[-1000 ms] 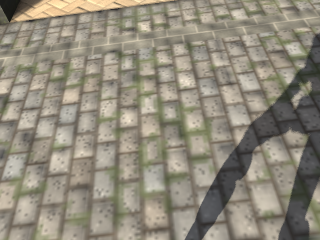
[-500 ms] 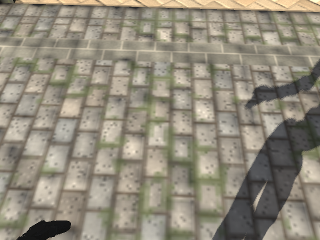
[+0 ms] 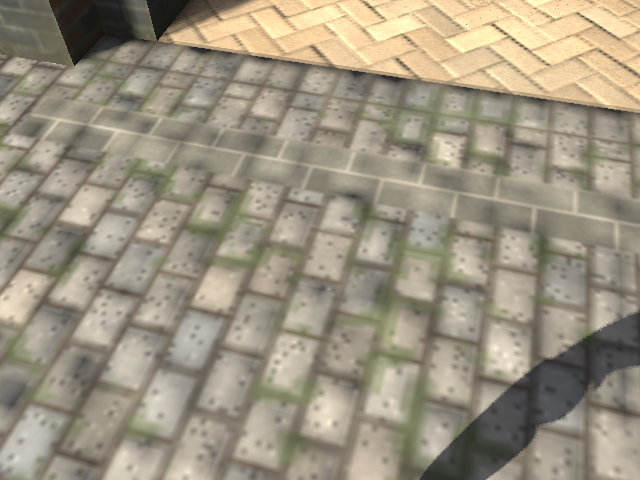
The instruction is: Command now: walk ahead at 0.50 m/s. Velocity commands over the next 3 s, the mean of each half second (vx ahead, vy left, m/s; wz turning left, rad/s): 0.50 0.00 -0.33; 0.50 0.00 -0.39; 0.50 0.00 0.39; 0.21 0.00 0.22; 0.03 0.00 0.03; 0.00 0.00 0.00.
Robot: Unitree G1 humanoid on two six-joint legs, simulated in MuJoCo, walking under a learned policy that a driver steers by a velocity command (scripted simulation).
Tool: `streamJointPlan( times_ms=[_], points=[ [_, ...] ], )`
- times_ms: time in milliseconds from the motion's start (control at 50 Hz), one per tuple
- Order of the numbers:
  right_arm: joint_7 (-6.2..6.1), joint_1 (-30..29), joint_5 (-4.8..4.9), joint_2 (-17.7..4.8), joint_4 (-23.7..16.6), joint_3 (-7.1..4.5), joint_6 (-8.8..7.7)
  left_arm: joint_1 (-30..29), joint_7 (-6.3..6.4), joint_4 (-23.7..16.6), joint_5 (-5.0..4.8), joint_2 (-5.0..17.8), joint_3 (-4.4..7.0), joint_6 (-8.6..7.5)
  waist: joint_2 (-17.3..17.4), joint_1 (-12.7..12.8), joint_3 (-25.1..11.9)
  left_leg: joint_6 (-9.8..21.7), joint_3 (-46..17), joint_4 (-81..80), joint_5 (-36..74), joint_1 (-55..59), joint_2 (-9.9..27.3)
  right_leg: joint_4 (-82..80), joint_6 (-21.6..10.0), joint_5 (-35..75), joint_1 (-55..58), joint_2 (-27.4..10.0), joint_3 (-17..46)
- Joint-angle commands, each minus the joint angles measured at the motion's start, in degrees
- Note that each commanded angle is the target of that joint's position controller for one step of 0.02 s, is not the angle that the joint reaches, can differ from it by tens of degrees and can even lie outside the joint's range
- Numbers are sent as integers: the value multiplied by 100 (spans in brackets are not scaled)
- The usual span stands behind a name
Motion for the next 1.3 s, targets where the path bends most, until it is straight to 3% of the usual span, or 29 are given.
streamJointPlan(
  times_ms=[20, 100, 140, 160, 180, 200, 220, 260, 360, 480, 580, 640, 680, 700, 720, 740, 760, 780, 800, 840, 920, 1020, 1120, 1180, 1220, 1240, 1260, 1280, 1300],
  points=[
    [58, -717, 38, -265, -530, -25, -113, 134, 40, -187, -58, 960, 218, -21, -639, 10, 230, 4, 179, -516, 369, 305, -195, -388, -850, 1232, -229, -1486, 820],
    [145, -692, 50, -523, -625, -112, -239, 153, 106, -101, -83, 1109, 268, 119, -763, -260, 181, 206, 121, -1029, -262, 762, -359, 153, -699, 1640, 230, -1748, 1185],
    [83, 468, 12, -892, -290, -312, -274, 1, 127, -157, -55, 1035, 222, 156, -704, -878, -532, 438, 256, -1231, -273, 2581, -469, 1399, -449, 2616, -138, -1340, 921],
    [14, 1523, -79, -1304, -127, -439, -270, -84, 129, -336, 57, 712, 92, 139, -231, -1311, -1410, 796, -672, -994, -209, 4267, 491, 3049, -211, 1528, -1175, -954, 642],
    [7, 1885, -96, -1687, 3, -534, -177, 736, 124, -408, 0, 59, -80, 44, 1279, -984, -2154, 1569, -3013, -1390, -1151, 6164, 1849, 5037, 175, -1752, -3405, -101, 261],
    [7, 1915, -43, -1166, -28, -405, -150, 575, 128, -322, -133, 593, 39, -16, 1005, -1172, -2048, 1529, -3613, -1896, -2120, 5850, 1814, 5857, 179, -2224, -3979, -308, 912],
    [-7, 1578, -6, -881, -38, -318, -156, 68, 128, -477, -225, 923, 153, -20, 695, -1142, -1215, 1283, -2782, -2056, -2224, 5155, 1629, 6050, 141, -1730, -4296, -562, 888],
    [16, 850, -54, -537, -66, -219, -188, -347, 168, -578, -106, 832, 186, 48, 318, -806, -437, 1090, -1648, -2444, -1436, 3755, 1214, 5682, 157, -905, -3946, -951, 739],
    [-13, 538, -112, -560, 125, -282, -332, -353, 138, -724, -89, 440, 186, 341, 202, -409, -6, 1109, -207, -3062, -131, 2790, 1002, 5155, 259, -82, -3589, -1216, 790],
    [-119, 795, -93, -844, 290, -352, -246, -1303, -53, -1093, -61, 279, 100, 297, -35, -701, 259, 956, 915, -3127, 384, 3078, 824, 3366, 239, 1392, -3607, -1101, 383],
    [-137, 1252, 36, -1085, 449, -428, -42, -2086, -235, -1560, -70, 295, 65, 306, -63, -943, 488, 824, 1234, -2778, 879, 4051, 1118, 2542, -1, 949, -3810, -944, -20],
    [-182, 1154, 101, -1315, 403, -494, 84, -1738, -280, -1651, -54, 572, 207, 345, 245, -568, 69, 635, 1497, -1688, 3375, 4362, 1135, 2446, -316, 85, -2925, -441, -469],
    [-225, 1050, 113, -1272, 341, -462, 147, -142, -188, -1264, -77, 1107, 530, 377, 104, 321, -789, 341, 1724, 539, 3667, 3583, 809, 1933, -705, 381, -607, 43, -514],
    [-203, 1266, -122, -776, 195, -296, 81, 472, -47, -1136, -96, 1664, 685, 446, -1018, 334, -1278, 73, 1712, 2448, 412, 1882, 428, 1932, -1089, 734, 1103, -1078, 1203],
    [-110, 1506, -108, -316, -133, -121, -134, 97, -77, -1363, -88, 1972, 667, 362, -1925, -226, -2050, -183, 615, 4189, -3372, -253, -803, 852, -2267, -537, 2551, -2259, 4622],
    [-28, 765, 118, -907, -213, -248, -333, 200, -140, -1403, -49, 1424, 510, 283, -955, 232, -2012, -42, -255, 4388, -3106, -878, -516, 366, -1987, -739, 2483, -2266, 4587],
    [3, 426, 249, -928, -357, -250, -422, 38, -143, -1361, -9, 1210, 440, 212, -805, 145, -1234, 101, -180, 4100, -2627, -1102, -304, 387, -1746, -376, 1824, -2078, 3742],
    [-41, 447, 150, -819, -297, -227, -442, -335, -141, -1391, -17, 1064, 391, 175, -252, -164, -744, 111, -189, 3565, -2204, -800, -50, 390, -1552, 270, 903, -1805, 3052],
    [-70, 580, 37, -868, -186, -266, -393, -696, -111, -1459, 17, 828, 316, 165, -285, -389, -562, 74, -180, 3077, -1954, -379, 154, 350, -1415, 870, 246, -1619, 2479],
    [-31, 943, 15, -791, -12, -275, -217, -939, -69, -1517, 100, 656, 241, 128, -455, -612, -498, -29, -95, 2742, -1644, 187, 297, 108, -1358, 1593, -417, -1464, 1961],
    [-53, 564, -19, -538, -72, -193, -48, -681, 7, -1258, 95, 844, 267, 30, -492, -505, -181, -256, 36, 1827, -643, -106, 343, -255, -1267, 2128, -683, -1367, 1117],
    [53, -122, 71, -407, -222, -110, -106, -521, 53, -994, 119, 897, 256, -4, -572, -160, 148, -123, 188, 187, 959, 3, 111, -524, -885, 1389, -473, -1258, 379],
    [220, -548, 108, -419, -503, -92, -130, -286, 76, -669, 67, 939, 309, 73, -514, 6, 411, 158, 152, -473, 492, -481, -118, -271, -785, 1766, 650, -1697, 115],
    [310, -285, 71, -535, -585, -148, -127, -459, 161, -662, 32, 1080, 361, 189, -708, -241, 140, 430, 476, -560, -367, -27, -426, 465, -570, 3747, 1060, -1789, -110],
    [269, 789, 49, -902, -387, -356, -78, -644, 242, -727, 27, 1176, 367, 293, -752, -853, -588, 696, 840, -668, -570, 1523, -915, 2067, -306, 5384, 860, -1535, -441],
    [195, 1669, 55, -1262, -236, -511, -48, -579, 297, -803, 71, 1070, 304, 288, -407, -1246, -1135, 978, 137, -694, -276, 3150, -589, 3562, -72, 4405, -214, -1324, -557],
    [137, 2087, 70, -1847, -231, -646, -50, 70, 212, -1056, 205, 402, 82, 147, 1022, -871, -1869, 2095, -2825, -907, -892, 5385, 909, 5870, 376, 266, -2710, -252, -408],
    [154, 2209, 108, -1474, -260, -527, -71, -158, 110, -1018, 122, 513, 33, -64, 941, -1085, -2464, 2415, -4581, -1855, -1647, 6150, 1283, 6687, 359, -2160, -3788, 173, 672],
    [126, 2015, 79, -1179, -275, -449, -64, -672, 14, -1161, -115, 845, 112, -206, 577, -1202, -1713, 2059, -3780, -2006, -1885, 5719, 1145, 6802, 227, -1790, -4336, -228, 906]
  ],
)
Next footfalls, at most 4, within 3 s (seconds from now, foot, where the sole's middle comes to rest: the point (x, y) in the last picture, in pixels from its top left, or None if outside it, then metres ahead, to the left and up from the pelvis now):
0.16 left None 0.26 0.15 -0.78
0.68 right None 0.49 -0.16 -0.78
1.24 left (403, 320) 0.87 -0.08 -0.78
1.70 right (493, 249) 1.11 -0.32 -0.78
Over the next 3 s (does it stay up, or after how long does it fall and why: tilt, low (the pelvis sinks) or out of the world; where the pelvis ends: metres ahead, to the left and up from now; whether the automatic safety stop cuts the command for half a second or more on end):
stays up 1.05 -0.18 -0.01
